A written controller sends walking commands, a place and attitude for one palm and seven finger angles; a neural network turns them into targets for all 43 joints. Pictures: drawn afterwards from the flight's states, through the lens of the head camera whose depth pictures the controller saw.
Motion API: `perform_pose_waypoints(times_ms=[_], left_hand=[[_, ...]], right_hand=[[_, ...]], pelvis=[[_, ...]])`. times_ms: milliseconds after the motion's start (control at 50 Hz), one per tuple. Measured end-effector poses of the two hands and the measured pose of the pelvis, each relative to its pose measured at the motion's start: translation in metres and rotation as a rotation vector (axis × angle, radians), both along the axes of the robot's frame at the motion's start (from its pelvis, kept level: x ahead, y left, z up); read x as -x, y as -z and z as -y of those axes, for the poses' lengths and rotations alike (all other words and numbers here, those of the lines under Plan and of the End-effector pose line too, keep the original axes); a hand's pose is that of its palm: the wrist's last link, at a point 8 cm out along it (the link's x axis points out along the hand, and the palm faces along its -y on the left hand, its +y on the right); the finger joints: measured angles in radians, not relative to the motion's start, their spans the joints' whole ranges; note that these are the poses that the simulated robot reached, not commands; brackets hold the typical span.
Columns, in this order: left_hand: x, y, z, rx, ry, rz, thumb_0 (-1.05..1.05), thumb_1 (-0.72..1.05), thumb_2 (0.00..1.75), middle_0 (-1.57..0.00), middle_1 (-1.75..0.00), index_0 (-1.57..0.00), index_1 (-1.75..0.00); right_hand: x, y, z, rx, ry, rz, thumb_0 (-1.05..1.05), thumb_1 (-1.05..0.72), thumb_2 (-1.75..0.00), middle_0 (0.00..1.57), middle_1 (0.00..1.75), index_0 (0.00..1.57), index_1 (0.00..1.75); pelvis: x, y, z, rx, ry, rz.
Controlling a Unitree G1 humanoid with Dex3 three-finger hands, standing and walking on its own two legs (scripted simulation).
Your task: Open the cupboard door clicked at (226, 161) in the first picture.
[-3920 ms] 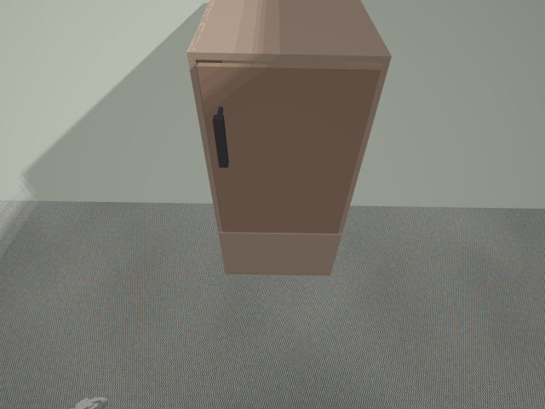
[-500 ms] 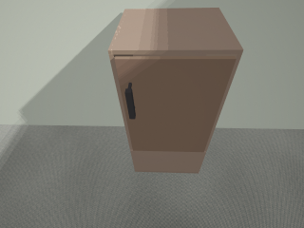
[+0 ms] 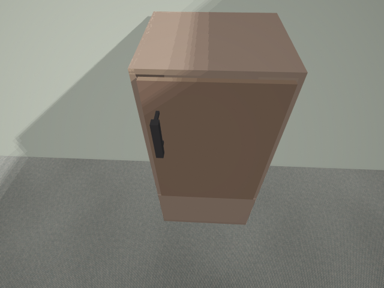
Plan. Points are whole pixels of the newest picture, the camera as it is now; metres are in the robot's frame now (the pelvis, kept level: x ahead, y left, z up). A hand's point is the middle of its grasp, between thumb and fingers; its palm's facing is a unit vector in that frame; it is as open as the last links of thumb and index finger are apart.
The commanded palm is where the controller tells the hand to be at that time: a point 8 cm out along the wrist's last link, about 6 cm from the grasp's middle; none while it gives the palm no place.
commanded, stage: shuffle to correct the standing spot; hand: left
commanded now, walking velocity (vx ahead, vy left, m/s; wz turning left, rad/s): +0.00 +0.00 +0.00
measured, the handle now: (158, 134) +0.53 +0.14 -0.03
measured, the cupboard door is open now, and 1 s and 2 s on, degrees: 0 0 0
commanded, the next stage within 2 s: come to a stop and stand still in 0.16 s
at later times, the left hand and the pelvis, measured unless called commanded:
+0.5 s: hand out of the picture +0.02 +0.12 -0.17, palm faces +0.03 -0.97 -0.24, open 7.3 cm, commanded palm none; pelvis +0.00 -0.06 +0.00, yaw +0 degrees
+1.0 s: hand out of the picture +0.00 +0.18 -0.17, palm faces +0.04 -0.96 -0.26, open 7.4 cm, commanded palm none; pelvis -0.02 -0.01 -0.01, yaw +1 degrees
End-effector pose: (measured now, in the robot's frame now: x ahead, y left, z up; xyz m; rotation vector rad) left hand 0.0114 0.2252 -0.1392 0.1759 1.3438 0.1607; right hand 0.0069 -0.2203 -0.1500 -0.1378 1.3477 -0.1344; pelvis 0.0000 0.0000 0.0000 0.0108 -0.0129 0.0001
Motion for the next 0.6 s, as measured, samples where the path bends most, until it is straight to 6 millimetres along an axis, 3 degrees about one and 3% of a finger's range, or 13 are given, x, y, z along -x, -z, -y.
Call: perform_pose_waypoints(times_ms=[220, 400, 600], left_hand=[[-0.002, 0.004, 0.011, 0.011, -0.007, -0.031, 0.01, 0.92, 0.9, -0.2, -0.3, -0.2, -0.3], [-0.005, 0.005, 0.039, -0.017, -0.002, -0.012, 0.0, 0.91, 0.9, -0.2, -0.3, -0.2, -0.3], [0.004, -0.012, 0.059, -0.026, -0.012, 0.024, 0.01, 0.92, 0.9, -0.2, -0.3, -0.21, -0.3]], right_hand=[[-0.001, 0.001, 0.012, 0.019, 0.016, -0.025, 0.01, -0.91, -0.89, 0.2, 0.3, 0.2, 0.3], [0.002, 0.015, 0.051, 0.022, 0.048, -0.042, 0.01, -0.91, -0.89, 0.2, 0.3, 0.2, 0.3], [-0.018, -0.001, 0.074, 0.005, 0.026, 0.014, 0.01, -0.91, -0.89, 0.2, 0.3, 0.2, 0.3]], pelvis=[[-0.004, 0.002, 0.012, -0.011, 0.004, -0.009], [-0.001, 0.012, 0.043, -0.019, 0.013, -0.012], [0.006, -0.004, 0.061, -0.04, 0.02, -0.006]])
